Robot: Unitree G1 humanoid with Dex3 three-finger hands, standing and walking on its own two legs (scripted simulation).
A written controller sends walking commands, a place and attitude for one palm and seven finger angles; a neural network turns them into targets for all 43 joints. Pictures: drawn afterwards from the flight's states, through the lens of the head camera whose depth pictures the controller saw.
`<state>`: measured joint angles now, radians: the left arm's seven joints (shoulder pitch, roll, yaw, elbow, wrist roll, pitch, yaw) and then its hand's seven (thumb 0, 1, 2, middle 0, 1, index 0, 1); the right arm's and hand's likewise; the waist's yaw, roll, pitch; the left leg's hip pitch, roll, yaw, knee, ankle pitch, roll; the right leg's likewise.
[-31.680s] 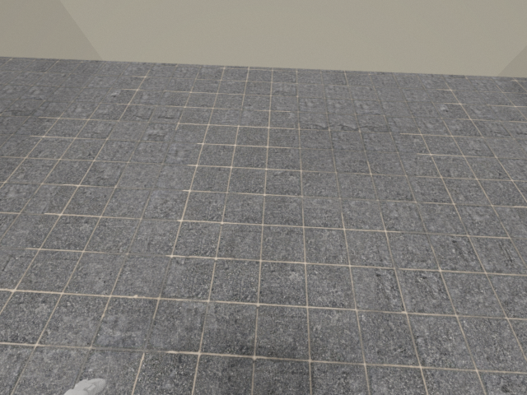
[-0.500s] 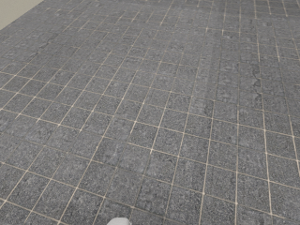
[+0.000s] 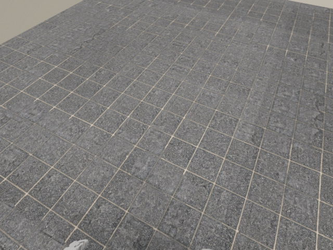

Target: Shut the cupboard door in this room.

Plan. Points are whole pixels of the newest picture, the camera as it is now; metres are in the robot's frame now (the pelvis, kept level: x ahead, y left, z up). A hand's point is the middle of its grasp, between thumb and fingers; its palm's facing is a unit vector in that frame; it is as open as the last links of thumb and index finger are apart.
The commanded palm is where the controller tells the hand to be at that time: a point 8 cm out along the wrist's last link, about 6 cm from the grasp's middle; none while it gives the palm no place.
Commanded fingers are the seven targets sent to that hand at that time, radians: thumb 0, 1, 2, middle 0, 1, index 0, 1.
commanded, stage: turn or walk to find it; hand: left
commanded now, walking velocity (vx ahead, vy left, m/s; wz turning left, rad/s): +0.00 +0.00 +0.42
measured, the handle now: out of the picture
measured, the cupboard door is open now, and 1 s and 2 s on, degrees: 87 87 87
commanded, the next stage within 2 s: none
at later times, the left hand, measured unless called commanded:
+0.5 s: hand out of the picture -0.04 +0.19 -0.17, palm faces +0.30 -0.92 -0.24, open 7.3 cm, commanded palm none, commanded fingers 0.00 0.90 0.90 -0.20 -0.30 -0.20 -0.30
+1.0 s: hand out of the picture -0.01 +0.20 -0.15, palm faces +0.44 -0.86 -0.27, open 7.3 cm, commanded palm none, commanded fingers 0.00 0.90 0.90 -0.20 -0.30 -0.20 -0.30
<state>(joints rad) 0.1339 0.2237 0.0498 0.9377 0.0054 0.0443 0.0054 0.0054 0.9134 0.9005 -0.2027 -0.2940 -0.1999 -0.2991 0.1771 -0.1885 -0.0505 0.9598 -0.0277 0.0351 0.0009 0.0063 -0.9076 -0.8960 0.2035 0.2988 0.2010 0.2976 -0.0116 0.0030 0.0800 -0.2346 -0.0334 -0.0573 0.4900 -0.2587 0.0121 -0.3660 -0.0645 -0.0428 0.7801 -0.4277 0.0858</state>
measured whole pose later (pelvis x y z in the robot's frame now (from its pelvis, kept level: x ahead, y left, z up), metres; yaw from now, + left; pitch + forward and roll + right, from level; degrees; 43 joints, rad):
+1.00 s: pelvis -0.02 -0.02 -0.01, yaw +27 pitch +0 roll +1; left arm 0.14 0.19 0.03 0.92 0.01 0.00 0.01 0.00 0.91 0.90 -0.20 -0.29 -0.20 -0.30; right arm 0.19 -0.22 -0.07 0.97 -0.02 0.06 0.00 0.01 -0.91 -0.90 0.20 0.30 0.20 0.30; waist -0.02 0.05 0.08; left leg -0.35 -0.05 -0.09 0.72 -0.42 -0.01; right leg -0.27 -0.04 -0.09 0.58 -0.31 0.00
